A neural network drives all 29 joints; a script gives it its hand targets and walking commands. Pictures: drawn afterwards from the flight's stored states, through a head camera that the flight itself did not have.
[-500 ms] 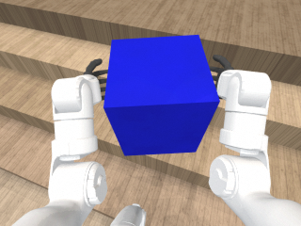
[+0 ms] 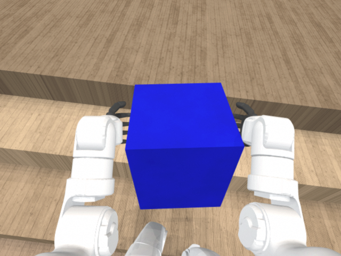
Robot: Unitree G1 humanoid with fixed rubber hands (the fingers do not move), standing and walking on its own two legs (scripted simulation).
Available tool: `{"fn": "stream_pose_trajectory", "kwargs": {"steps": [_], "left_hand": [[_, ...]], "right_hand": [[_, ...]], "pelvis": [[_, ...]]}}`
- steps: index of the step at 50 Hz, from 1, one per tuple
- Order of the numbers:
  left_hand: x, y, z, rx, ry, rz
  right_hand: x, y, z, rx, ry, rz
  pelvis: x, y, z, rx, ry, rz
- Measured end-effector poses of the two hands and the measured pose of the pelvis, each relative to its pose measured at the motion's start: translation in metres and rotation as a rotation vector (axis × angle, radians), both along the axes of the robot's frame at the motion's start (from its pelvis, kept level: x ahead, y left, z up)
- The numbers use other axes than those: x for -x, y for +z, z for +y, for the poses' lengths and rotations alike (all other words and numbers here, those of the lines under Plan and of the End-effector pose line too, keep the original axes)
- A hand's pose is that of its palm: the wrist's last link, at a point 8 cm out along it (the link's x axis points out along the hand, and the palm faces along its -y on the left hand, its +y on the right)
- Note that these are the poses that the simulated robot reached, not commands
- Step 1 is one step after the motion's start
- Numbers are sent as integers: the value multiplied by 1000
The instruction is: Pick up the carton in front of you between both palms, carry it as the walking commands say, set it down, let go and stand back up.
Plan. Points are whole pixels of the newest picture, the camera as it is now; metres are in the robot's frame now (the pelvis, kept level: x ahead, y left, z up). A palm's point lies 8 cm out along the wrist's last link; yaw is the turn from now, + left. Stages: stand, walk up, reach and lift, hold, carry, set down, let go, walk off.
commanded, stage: carry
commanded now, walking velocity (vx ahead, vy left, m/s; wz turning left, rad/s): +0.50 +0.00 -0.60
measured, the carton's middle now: (179, 148) +0.36 +0.06 +0.02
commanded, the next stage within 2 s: none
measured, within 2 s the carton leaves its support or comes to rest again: neither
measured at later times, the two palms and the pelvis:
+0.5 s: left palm out of the picture +0.69 -0.04 +0.41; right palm out of the picture +0.54 -0.29 +0.40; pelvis +0.28 +0.02 +0.21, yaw -20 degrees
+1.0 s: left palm out of the picture +0.92 -0.05 +0.42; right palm out of the picture +0.86 -0.34 +0.41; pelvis +0.52 -0.10 +0.26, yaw -13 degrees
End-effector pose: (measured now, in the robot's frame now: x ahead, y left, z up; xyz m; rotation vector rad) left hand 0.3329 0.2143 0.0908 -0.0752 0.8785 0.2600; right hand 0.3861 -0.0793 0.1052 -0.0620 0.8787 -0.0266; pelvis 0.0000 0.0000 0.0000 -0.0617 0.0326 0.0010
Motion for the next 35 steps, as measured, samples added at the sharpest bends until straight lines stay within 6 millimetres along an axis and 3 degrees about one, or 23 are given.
{"fn": "stream_pose_trajectory", "kwargs": {"steps": [4,10,13,16,21,25,29,32,35], "left_hand": [[-58,51,-6,-38,-31,-19],[-166,133,-38,-110,-144,-151],[-222,166,-72,-82,-253,-187],[-271,200,-122,-20,-394,-224],[-316,270,-205,11,-562,-238],[-354,319,-250,41,-627,-235],[-398,349,-279,51,-638,-217],[-429,358,-289,37,-606,-198],[-451,348,-287,0,-549,-181]], "right_hand": [[-46,38,-8,-31,-25,-22],[-111,91,-43,-91,-133,-159],[-129,122,-72,-73,-231,-192],[-131,163,-113,4,-360,-225],[-129,234,-178,20,-540,-236],[-151,294,-215,50,-606,-231],[-194,338,-243,90,-606,-207],[-237,351,-259,105,-557,-181],[-283,345,-269,85,-489,-167]], "pelvis": [[-42,44,5,-51,-40,24],[-118,76,26,-116,-109,26],[-160,98,36,-123,-136,38],[-191,123,40,-169,-189,6],[-240,176,38,-156,-270,-28],[-282,211,21,-103,-350,-32],[-327,228,-13,-63,-384,5],[-360,231,-46,-50,-377,26],[-382,225,-71,-43,-359,30]]}}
